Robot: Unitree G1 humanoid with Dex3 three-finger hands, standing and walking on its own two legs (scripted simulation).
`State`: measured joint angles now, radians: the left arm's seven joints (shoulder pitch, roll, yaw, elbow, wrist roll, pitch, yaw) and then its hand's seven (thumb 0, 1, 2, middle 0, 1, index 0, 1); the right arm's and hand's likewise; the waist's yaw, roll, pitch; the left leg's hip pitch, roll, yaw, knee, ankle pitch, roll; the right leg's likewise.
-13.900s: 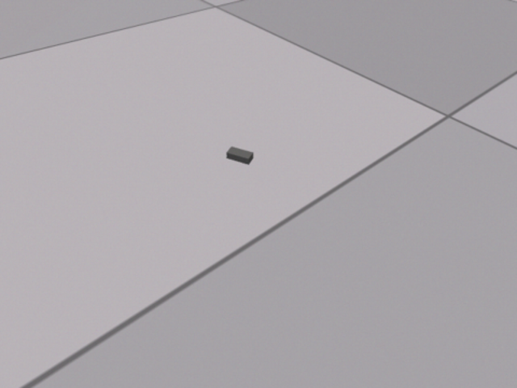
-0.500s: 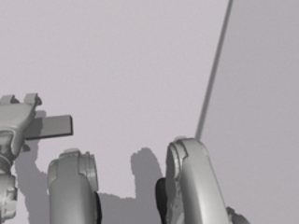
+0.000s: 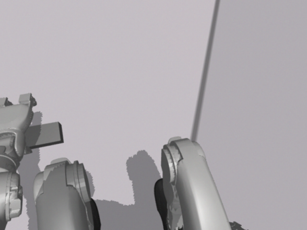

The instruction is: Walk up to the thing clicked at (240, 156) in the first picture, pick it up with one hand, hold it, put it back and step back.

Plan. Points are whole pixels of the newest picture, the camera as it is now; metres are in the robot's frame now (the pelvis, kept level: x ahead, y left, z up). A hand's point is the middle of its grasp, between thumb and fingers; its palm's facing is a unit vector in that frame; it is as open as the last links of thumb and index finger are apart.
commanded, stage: close in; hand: left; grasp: from above
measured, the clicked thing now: (36, 136) +0.43 +0.29 -0.29
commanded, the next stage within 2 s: rest palm in 0.20 s
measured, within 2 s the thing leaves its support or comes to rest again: neither
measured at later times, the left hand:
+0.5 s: hand (32, 134) +0.42 +0.27 -0.22, palm faces -0.45 -0.08 -0.89, open 14.2 cm
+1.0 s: hand (38, 137) +0.42 +0.27 -0.26, palm faces -0.47 -0.11 -0.87, open 14.2 cm
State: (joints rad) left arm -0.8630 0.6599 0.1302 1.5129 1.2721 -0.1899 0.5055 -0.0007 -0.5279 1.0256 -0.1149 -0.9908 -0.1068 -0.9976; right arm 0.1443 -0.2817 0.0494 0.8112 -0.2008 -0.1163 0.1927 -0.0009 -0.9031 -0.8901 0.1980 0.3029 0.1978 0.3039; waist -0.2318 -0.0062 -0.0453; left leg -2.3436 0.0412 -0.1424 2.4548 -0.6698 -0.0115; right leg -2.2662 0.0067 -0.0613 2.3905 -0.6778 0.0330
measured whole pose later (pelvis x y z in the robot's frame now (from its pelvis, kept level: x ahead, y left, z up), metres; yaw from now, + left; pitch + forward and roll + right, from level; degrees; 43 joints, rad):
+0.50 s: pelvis +0.00 +0.00 -0.01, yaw -2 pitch +30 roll -9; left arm -0.92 0.73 0.10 1.68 1.38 -0.27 0.65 0.00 -0.53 1.02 -0.09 -0.98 -0.08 -0.99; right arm 0.05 -0.28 0.10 0.81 -0.28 -0.16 0.23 0.00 -0.90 -0.89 0.20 0.30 0.20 0.30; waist -0.27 -0.07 -0.01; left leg -2.37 0.03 -0.18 2.52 -0.69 -0.01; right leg -2.26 0.01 -0.09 2.43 -0.69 0.04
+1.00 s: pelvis +0.01 +0.01 -0.02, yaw -5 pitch +28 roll -11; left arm -0.86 0.79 0.14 1.67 1.33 -0.30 0.70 0.00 -0.52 1.02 -0.08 -0.97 -0.07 -0.98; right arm 0.05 -0.28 0.17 0.83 -0.35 -0.22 0.30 0.00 -0.89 -0.89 0.20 0.30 0.20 0.30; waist -0.29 -0.09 0.08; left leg -2.36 0.03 -0.24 2.59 -0.75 -0.02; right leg -2.25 0.03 -0.13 2.46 -0.72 0.05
